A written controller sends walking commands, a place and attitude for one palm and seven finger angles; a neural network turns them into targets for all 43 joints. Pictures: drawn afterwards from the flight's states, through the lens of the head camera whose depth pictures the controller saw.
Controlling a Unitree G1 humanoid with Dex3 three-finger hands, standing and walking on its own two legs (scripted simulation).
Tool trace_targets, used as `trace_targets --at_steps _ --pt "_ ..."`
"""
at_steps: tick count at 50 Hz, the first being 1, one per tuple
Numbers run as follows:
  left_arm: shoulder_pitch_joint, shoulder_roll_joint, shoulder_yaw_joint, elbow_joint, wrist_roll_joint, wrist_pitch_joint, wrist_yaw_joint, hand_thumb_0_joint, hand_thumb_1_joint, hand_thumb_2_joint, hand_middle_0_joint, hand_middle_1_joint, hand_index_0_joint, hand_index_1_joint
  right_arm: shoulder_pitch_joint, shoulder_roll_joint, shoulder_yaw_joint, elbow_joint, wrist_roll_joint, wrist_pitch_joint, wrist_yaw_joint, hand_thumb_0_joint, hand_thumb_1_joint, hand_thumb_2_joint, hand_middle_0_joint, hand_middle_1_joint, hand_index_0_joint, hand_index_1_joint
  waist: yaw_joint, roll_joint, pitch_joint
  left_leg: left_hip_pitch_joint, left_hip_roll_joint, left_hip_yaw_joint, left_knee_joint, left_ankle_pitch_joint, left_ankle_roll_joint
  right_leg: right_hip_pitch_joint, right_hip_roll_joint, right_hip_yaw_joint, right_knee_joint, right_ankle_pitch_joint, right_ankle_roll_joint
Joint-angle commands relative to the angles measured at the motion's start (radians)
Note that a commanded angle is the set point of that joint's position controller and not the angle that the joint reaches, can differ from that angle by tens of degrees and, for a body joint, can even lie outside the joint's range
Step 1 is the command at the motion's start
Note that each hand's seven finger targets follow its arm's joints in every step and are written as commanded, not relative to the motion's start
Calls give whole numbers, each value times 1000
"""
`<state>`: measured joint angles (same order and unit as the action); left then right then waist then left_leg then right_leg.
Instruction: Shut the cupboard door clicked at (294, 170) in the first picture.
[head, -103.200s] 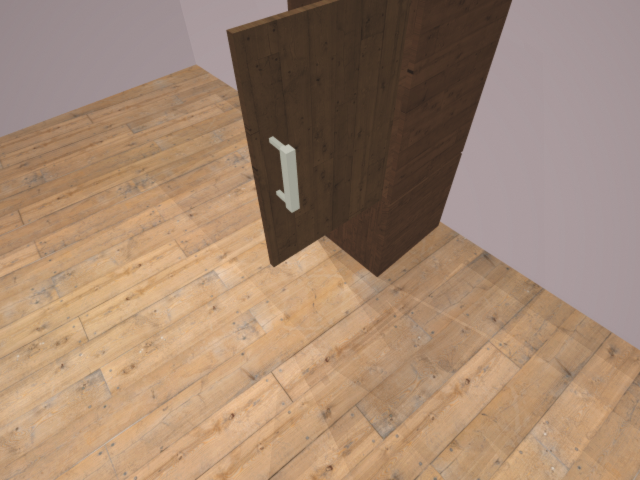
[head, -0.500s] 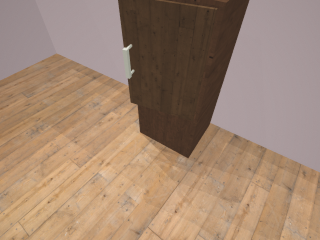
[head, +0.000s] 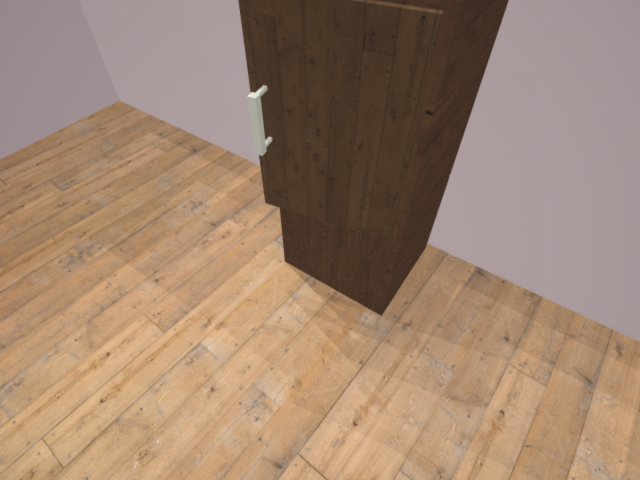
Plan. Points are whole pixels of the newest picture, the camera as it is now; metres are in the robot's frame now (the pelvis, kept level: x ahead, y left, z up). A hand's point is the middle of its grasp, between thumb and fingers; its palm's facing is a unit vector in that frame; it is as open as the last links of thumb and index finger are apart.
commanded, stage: look to check the result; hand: left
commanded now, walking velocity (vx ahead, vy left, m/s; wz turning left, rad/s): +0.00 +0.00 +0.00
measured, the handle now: (261, 121) +0.88 +0.20 -0.04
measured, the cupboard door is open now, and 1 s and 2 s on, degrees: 11 11 11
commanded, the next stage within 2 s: walk to a spot facing it in 0.12 s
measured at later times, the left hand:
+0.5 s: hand out of the picture +0.02 +0.22 -0.19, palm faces +0.11 -0.96 -0.25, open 7.4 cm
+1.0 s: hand out of the picture -0.01 +0.23 -0.16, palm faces +0.39 -0.87 -0.30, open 7.4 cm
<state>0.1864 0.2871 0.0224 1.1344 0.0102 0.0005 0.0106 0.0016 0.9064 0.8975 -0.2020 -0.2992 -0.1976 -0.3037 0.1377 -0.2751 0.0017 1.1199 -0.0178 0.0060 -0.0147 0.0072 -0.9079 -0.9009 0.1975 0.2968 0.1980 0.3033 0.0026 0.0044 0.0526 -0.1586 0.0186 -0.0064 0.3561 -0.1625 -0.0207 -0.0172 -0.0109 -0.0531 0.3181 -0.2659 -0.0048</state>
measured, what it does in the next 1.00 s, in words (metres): lifts its right foot, turning left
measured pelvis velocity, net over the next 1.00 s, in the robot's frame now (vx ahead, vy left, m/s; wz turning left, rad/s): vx -0.03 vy -0.01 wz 0.41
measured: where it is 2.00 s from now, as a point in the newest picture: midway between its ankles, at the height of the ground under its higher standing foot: outside the picture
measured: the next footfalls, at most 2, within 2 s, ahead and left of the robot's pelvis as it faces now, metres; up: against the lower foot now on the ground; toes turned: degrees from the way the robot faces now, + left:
right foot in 1.02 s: +0.05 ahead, -0.12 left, +0.00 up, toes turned +25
left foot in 1.40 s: -0.11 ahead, +0.10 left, +0.00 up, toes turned +45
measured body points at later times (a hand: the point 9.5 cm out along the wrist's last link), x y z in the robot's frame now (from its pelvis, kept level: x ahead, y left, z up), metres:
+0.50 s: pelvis -0.01 +0.01 -0.01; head +0.01 +0.02 +0.43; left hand +0.02 +0.27 -0.17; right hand +0.04 -0.25 -0.16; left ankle +0.01 +0.12 -0.73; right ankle -0.06 -0.11 -0.75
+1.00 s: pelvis -0.03 -0.01 -0.01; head +0.01 +0.00 +0.44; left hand -0.04 +0.28 -0.14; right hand +0.10 -0.23 -0.16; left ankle +0.01 +0.13 -0.75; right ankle +0.01 -0.14 -0.73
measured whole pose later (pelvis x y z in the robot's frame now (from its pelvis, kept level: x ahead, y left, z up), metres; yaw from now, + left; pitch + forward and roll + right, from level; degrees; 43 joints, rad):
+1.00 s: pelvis -0.03 -0.01 -0.01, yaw +23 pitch +1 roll -1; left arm 0.16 0.24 0.07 0.89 0.02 0.04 0.02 0.00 0.91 0.90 -0.20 -0.30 -0.19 -0.30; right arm 0.23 -0.21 -0.07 0.97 -0.04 0.06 0.00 0.01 -0.91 -0.90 0.20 0.30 0.20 0.30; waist -0.04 0.04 0.05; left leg -0.39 -0.08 -0.18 0.46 -0.09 0.00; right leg -0.31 0.00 0.01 0.65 -0.39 0.03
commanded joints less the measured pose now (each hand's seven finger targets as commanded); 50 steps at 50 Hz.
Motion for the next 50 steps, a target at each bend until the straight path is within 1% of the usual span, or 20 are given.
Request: trace_targets --at_steps 1,13,17,20,22,24,26,27,28,29,30,31,32,33,38,44,46,48,49,50 --pt "4 170 28 -48 1 -20 9 0 900 900 -200 -300 -200 -300 -13 -174 -37 -50 5 -16 -15 0 -900 -900 200 300 200 300 -3 -10 -45 67 94 -68 -20 220 38 -69 -117 75 -58 256 -33" --pt "20 155 30 -48 1 -19 12 0 900 900 -200 -300 -200 -300 1 -159 -36 -50 3 -16 -15 0 -900 -900 200 300 200 300 -1 5 -30 44 87 -69 -17 219 35 -57 -118 69 -50 261 -33" --pt "73 102 32 -58 -1 9 22 0 900 900 -200 -300 -200 -300 42 -83 -27 -59 2 8 -10 0 -900 -900 200 300 200 300 7 -1 -10 -53 68 -62 65 246 24 -52 -141 25 40 266 -27" --pt "85 133 55 -91 5 18 26 0 900 900 -200 -300 -200 -300 45 -79 -42 -92 2 21 -7 0 -900 -900 200 300 200 300 18 -86 -14 -149 29 -25 210 157 16 -41 -220 47 55 291 -83" --pt "76 141 65 -119 12 19 28 0 900 900 -200 -300 -200 -300 32 -60 -54 -118 -3 34 -6 0 -900 -900 200 300 200 300 20 -169 16 -238 9 14 427 -196 4 -60 -329 88 37 402 -166" --pt "39 141 71 -149 24 16 34 0 900 900 -200 -300 -200 -300 39 -56 -65 -136 0 40 0 0 -900 -900 200 300 200 300 5 -169 39 -271 40 11 531 -353 2 -95 -391 72 60 490 -205" --pt "-15 146 77 -179 25 16 32 0 900 900 -200 -300 -200 -300 93 -44 -67 -145 5 36 12 0 -900 -900 200 300 200 300 -35 -141 38 -210 63 15 338 -262 2 -103 -356 -23 183 529 -146" --pt "-11 137 75 -192 17 17 28 0 900 900 -200 -300 -200 -300 149 -52 -67 -133 -1 31 16 0 -900 -900 200 300 200 300 -57 -75 12 -98 46 23 209 -51 10 -154 -304 -75 309 477 -87" --pt "25 90 70 -207 6 25 24 0 900 900 -200 -300 -200 -300 211 -105 -75 -131 -13 21 15 0 -900 -900 200 300 200 300 -69 175 -19 -25 136 -185 59 297 69 -275 -175 -129 524 193 -5" --pt "39 35 58 -232 -3 31 24 0 900 900 -200 -300 -200 -300 251 -180 -95 -127 -14 16 2 0 -900 -900 200 300 200 300 -67 391 -52 27 324 -488 -37 595 179 -429 -40 -76 739 -394 53" --pt "15 63 56 -249 7 42 28 0 900 900 -200 -300 -200 -300 265 -194 -96 -116 -10 21 -2 0 -900 -900 200 300 200 300 -72 290 -65 -19 337 -472 -59 390 205 -402 -55 47 808 -393 28" --pt "14 59 67 -244 10 45 29 0 900 900 -200 -300 -200 -300 225 -168 -94 -132 -15 23 -4 0 -900 -900 200 300 200 300 -55 224 -56 -72 297 -444 -102 86 185 -412 -66 65 824 -330 15" --pt "-4 56 73 -243 13 48 24 0 900 900 -200 -300 -200 -300 177 -155 -93 -159 -17 24 -9 0 -900 -900 200 300 200 300 -43 214 -32 -121 273 -459 -126 -111 168 -451 -70 76 839 -264 23" --pt "-25 63 75 -246 15 46 17 0 900 900 -200 -300 -200 -300 150 -140 -89 -172 -17 23 -12 0 -900 -900 200 300 200 300 -38 165 8 -164 244 -443 -144 -194 153 -469 -69 93 843 -190 28" --pt "11 26 72 -256 13 26 9 0 900 900 -200 -300 -200 -300 147 -127 -95 -182 -13 10 -14 0 -900 -900 200 300 200 300 -22 60 -125 -14 190 -371 -87 -29 174 -495 -42 82 729 -116 50" --pt "-7 19 68 -294 11 31 14 0 900 900 -200 -300 -200 -300 138 -136 -112 -195 -17 30 -2 0 -900 -900 200 300 200 300 -36 168 -96 -74 160 -436 -95 -111 176 -431 -1 66 538 -164 52" --pt "28 25 68 -293 8 31 17 0 900 900 -200 -300 -200 -300 116 -138 -118 -209 -18 36 0 0 -900 -900 200 300 200 300 -24 188 -111 -111 139 -451 -86 -101 165 -343 24 58 431 -166 43" --pt "118 43 75 -270 4 32 20 0 900 900 -200 -300 -200 -300 60 -135 -124 -234 -15 44 4 0 -900 -900 200 300 200 300 17 183 -103 -227 95 -434 -76 -165 131 -185 45 35 277 -118 31" --pt "174 58 83 -257 6 29 22 0 900 900 -200 -300 -200 -300 31 -124 -126 -245 -11 49 5 0 -900 -900 200 300 200 300 45 153 -94 -329 50 -397 -45 -238 94 -67 33 30 142 -64 22" --pt "201 129 95 -262 20 19 27 0 900 900 -200 -300 -200 -300 38 -83 -125 -254 -1 53 12 0 -900 -900 200 300 200 300 58 -9 -90 -446 -47 -293 139 -323 32 9 -113 186 -35 -175 -25"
